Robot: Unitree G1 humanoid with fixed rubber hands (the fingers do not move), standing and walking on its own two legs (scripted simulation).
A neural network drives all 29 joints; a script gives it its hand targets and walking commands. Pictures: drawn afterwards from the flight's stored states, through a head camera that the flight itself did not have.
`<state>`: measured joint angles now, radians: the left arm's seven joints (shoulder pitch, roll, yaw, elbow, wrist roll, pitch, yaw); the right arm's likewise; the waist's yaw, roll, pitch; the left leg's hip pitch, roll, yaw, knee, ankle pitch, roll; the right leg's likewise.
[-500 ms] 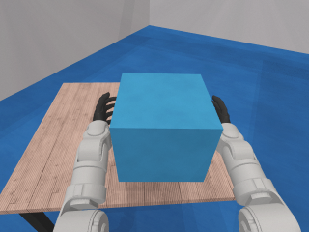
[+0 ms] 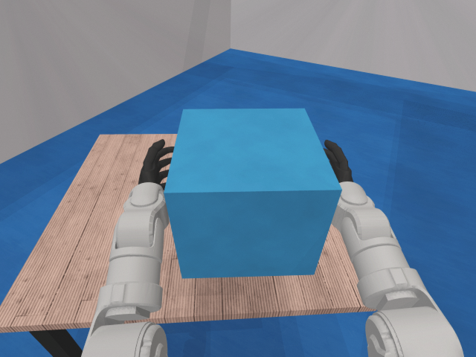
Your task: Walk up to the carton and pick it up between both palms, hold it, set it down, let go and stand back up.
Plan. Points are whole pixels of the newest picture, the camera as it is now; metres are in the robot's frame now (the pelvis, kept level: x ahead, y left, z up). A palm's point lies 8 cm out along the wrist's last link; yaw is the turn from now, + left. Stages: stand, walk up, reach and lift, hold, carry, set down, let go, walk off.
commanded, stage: hold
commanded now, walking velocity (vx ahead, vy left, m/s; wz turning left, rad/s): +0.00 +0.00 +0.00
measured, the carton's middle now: (246, 189) +0.39 -0.02 +0.14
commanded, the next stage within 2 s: set down in 1.58 s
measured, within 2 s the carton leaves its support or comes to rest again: neither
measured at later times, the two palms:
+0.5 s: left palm (144, 181) +0.37 +0.15 +0.18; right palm (339, 179) +0.36 -0.16 +0.19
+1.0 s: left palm (142, 181) +0.37 +0.15 +0.19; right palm (338, 180) +0.36 -0.16 +0.19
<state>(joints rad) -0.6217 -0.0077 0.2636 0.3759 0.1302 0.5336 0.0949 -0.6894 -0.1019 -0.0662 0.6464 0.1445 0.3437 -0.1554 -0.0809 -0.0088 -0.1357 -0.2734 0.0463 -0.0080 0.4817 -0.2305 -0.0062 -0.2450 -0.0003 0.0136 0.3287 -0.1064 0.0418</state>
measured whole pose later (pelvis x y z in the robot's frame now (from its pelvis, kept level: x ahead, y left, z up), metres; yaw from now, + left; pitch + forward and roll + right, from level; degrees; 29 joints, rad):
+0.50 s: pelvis +0.00 +0.00 +0.00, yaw +0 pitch +0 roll -2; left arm -0.62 -0.01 0.27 0.31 0.14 0.61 0.09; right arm -0.70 -0.10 -0.06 0.61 0.14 0.41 -0.16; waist -0.08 -0.01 -0.14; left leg -0.25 0.05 -0.01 0.48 -0.23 -0.01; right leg -0.21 0.00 0.01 0.32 -0.10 0.04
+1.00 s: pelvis -0.01 +0.00 +0.00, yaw +0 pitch -1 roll -2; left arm -0.66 -0.01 0.30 0.31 0.16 0.64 0.06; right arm -0.72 -0.10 -0.06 0.61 0.14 0.43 -0.16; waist -0.08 -0.01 -0.11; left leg -0.24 0.04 -0.01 0.48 -0.22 -0.01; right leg -0.20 0.00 0.01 0.32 -0.09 0.04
